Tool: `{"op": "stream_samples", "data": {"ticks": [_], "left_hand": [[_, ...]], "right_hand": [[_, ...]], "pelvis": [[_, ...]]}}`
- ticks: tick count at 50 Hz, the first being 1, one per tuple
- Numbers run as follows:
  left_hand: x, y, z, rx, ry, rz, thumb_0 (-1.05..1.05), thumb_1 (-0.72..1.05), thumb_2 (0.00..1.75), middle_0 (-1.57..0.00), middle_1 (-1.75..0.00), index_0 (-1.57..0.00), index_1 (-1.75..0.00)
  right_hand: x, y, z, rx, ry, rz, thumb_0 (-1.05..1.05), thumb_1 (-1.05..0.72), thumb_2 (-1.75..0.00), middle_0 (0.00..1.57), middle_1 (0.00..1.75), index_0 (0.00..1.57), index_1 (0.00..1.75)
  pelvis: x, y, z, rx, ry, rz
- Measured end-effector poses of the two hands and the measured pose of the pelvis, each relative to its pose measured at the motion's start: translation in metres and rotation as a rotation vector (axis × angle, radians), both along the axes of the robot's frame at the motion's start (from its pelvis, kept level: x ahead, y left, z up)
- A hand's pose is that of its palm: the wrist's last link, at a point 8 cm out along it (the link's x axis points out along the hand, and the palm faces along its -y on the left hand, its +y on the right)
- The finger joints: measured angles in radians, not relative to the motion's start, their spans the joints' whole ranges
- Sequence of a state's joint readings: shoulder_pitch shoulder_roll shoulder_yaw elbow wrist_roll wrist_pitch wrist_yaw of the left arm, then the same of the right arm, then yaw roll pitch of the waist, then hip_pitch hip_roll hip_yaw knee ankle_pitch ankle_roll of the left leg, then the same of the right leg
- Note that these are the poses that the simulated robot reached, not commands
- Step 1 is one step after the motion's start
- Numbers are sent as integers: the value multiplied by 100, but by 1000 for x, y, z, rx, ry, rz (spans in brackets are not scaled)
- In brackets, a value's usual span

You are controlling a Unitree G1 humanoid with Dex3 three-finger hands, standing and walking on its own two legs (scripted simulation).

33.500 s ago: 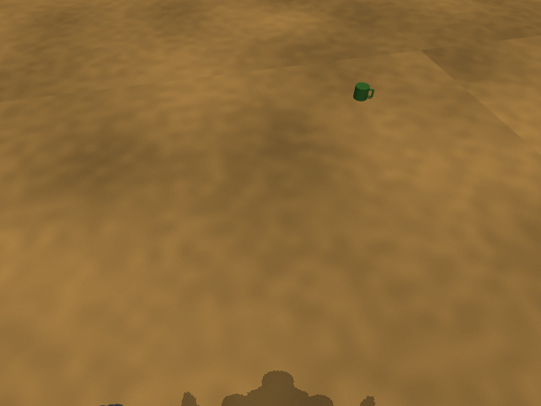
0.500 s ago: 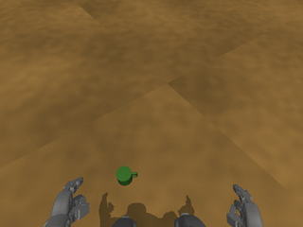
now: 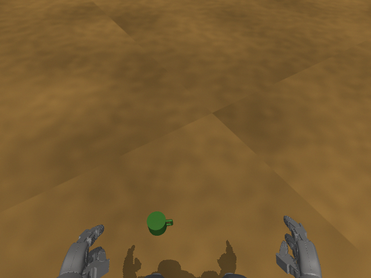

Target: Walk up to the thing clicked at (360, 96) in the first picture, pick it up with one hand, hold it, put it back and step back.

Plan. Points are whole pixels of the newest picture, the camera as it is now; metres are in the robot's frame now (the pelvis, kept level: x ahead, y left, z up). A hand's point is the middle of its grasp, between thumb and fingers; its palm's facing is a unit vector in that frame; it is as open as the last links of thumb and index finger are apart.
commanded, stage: home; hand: left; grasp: from above
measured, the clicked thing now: (160, 223) +0.47 +0.14 -0.68
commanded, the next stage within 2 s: stand in 1.62 s
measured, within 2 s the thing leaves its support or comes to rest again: neither
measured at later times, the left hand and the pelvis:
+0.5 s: hand (108, 264) +0.16 +0.18 -0.04, palm faces +0.05 -0.98 -0.20, open 7.4 cm; pelvis +0.00 +0.00 +0.00, yaw +0 degrees
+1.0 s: hand (109, 260) +0.17 +0.18 -0.04, palm faces +0.05 -0.98 -0.21, open 7.4 cm; pelvis +0.00 +0.00 +0.00, yaw +0 degrees
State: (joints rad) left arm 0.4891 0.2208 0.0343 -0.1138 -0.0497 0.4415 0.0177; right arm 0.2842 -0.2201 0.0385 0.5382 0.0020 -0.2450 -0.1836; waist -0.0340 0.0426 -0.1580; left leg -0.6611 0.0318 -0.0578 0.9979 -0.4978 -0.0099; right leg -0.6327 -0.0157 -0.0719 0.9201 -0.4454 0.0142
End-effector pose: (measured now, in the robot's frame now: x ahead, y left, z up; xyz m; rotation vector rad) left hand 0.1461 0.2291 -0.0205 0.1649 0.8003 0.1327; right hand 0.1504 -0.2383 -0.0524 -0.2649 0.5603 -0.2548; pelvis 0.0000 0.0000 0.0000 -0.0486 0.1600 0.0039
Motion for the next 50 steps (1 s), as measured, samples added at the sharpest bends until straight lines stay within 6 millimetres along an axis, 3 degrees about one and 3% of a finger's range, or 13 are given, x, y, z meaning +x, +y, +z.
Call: {"op": "stream_samples", "data": {"ticks": [14,50], "left_hand": [[-3,-2,0,4,8,-3,1,90,89,-20,-30,-21,-29],[7,-4,3,11,-13,-11,1,90,89,-20,-30,-21,-29]], "right_hand": [[-18,-4,-9,10,36,-28,1,-90,-89,21,30,21,30],[-6,-8,-10,7,28,-31,1,-90,-89,21,30,21,30]], "pelvis": [[-3,-1,-1,3,2,-5],[5,-4,-2,4,7,-4]]}}
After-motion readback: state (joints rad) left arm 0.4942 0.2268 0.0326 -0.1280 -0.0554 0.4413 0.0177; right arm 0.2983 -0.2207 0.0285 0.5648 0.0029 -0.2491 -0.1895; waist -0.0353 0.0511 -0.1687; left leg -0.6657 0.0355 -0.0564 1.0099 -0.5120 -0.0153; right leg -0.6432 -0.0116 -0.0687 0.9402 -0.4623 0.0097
